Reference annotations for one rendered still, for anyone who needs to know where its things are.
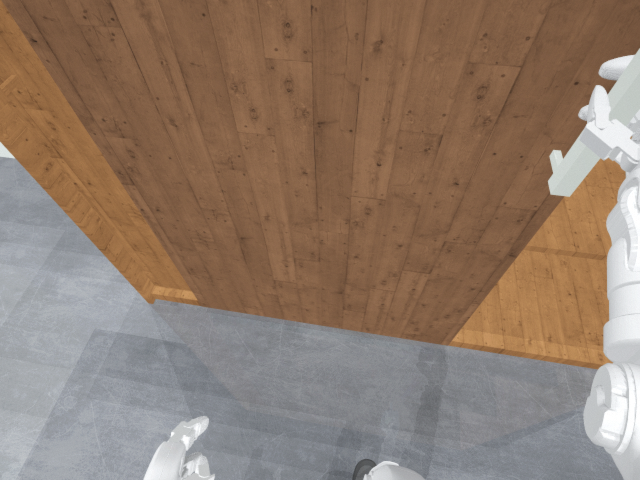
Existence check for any left robot hand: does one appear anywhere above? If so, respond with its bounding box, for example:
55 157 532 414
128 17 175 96
143 416 215 480

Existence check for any right robot hand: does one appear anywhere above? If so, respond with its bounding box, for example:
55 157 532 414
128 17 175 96
578 55 640 177

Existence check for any robot right shin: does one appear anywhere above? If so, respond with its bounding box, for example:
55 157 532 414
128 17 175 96
368 461 399 475

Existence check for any right robot forearm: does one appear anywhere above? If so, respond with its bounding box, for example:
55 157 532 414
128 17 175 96
603 168 640 365

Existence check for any right robot upper arm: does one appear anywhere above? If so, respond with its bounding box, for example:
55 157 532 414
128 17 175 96
583 361 640 480

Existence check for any right robot foot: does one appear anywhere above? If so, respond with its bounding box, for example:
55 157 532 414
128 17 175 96
352 459 377 480

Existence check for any wardrobe door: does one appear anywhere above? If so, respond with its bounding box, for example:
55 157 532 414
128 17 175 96
1 0 640 346
0 0 191 291

